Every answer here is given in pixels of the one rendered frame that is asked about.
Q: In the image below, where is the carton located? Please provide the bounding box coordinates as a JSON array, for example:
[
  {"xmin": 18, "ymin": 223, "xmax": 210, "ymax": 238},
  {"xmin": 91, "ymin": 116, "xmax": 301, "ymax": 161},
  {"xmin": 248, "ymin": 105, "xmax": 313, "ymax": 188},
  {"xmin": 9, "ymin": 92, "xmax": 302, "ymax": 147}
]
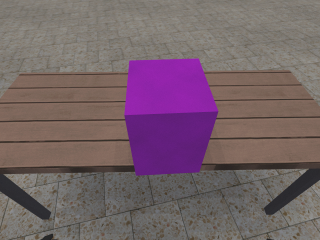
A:
[{"xmin": 124, "ymin": 58, "xmax": 219, "ymax": 176}]

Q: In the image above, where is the table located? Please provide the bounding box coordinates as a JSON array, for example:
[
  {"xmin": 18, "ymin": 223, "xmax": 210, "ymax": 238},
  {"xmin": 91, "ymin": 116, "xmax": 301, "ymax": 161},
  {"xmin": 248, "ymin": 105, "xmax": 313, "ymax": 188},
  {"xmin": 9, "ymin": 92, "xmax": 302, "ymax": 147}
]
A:
[{"xmin": 0, "ymin": 70, "xmax": 320, "ymax": 220}]

